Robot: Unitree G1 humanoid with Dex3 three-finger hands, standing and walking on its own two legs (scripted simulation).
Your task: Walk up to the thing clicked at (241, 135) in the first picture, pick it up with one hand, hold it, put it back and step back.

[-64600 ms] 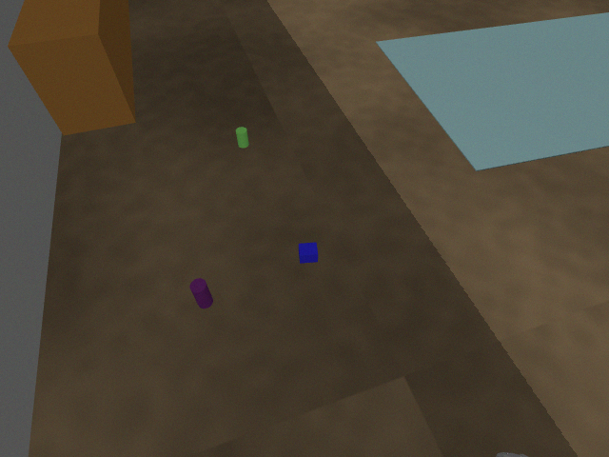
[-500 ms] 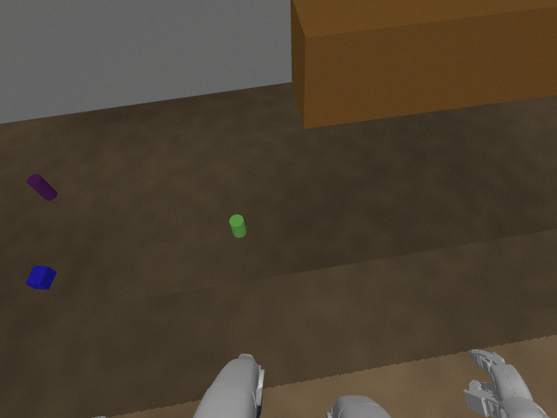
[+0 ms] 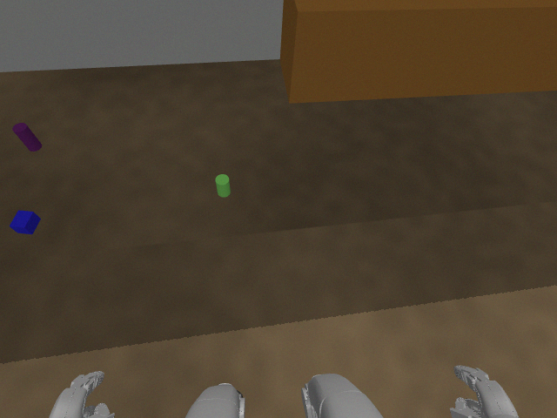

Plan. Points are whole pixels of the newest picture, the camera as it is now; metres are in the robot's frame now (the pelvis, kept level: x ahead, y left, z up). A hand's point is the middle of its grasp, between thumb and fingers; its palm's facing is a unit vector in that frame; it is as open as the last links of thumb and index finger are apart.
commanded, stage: step back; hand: left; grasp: from above
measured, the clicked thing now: (223, 185) +0.97 +0.20 -0.72
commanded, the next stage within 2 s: stand in 1.26 s
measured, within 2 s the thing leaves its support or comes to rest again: neither
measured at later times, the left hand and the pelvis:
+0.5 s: hand out of the picture -0.06 +0.29 -0.14, palm faces +0.05 -0.90 -0.43, open 7.4 cm; pelvis -0.12 +0.00 +0.00, yaw +2 degrees
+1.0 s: hand out of the picture -0.02 +0.24 -0.14, palm faces +0.08 -0.92 -0.38, open 7.4 cm; pelvis -0.06 -0.03 +0.00, yaw +4 degrees
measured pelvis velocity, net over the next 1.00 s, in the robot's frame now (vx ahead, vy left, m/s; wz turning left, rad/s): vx -0.06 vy -0.03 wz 0.07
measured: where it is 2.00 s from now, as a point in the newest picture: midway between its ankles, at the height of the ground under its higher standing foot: outside the picture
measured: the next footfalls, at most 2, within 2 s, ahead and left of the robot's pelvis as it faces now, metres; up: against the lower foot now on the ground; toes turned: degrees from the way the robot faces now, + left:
right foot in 0.10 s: -0.04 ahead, -0.14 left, +0.01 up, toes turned -1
left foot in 0.42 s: -0.09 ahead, +0.13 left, +0.01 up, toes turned -1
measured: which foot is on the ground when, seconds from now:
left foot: down 0.00-0.14, up 0.16-0.40, down 0.42-0.74, up 0.76-1.00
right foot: up 0.00-0.08, down 0.10-0.44, up 0.46-0.68, down 0.70-1.00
